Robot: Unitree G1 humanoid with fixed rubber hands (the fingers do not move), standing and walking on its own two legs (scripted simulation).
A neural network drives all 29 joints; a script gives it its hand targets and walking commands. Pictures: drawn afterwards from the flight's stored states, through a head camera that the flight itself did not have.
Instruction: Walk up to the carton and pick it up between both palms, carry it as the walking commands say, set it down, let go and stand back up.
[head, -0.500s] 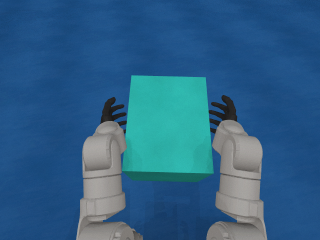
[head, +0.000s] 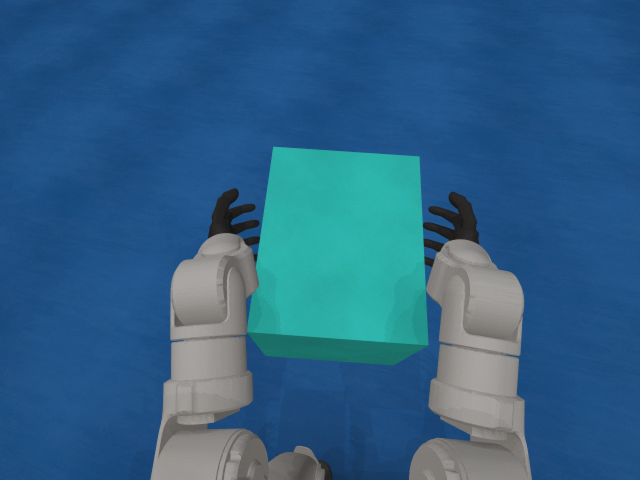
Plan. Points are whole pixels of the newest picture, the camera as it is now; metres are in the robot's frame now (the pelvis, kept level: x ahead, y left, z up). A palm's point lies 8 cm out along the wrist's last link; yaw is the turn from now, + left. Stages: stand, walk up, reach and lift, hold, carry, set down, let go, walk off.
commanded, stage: carry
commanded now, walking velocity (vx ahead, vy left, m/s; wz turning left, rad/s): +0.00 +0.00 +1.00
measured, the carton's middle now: (337, 263) +0.39 +0.00 +0.03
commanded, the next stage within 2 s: none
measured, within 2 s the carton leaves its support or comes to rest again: neither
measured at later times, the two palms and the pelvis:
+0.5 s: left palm out of the picture +0.15 +0.34 +0.10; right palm (229, 306) +0.28 +0.12 +0.10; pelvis -0.08 +0.04 -0.01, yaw +28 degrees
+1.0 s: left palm out of the picture -0.11 +0.41 +0.10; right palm out of the picture +0.11 +0.28 +0.10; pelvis -0.17 +0.04 -0.01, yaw +58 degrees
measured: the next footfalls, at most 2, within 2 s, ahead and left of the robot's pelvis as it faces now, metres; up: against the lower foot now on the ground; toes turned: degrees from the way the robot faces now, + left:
left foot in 0.22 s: +0.01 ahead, +0.18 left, +0.00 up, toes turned +21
right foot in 0.58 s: +0.03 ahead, -0.04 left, +0.00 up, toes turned +31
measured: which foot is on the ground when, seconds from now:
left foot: up 0.00-0.20, down 0.22-0.58, up 0.60-0.82, down 0.84-1.00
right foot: down 0.00-0.22, up 0.24-0.56, down 0.58-0.84, up 0.86-1.00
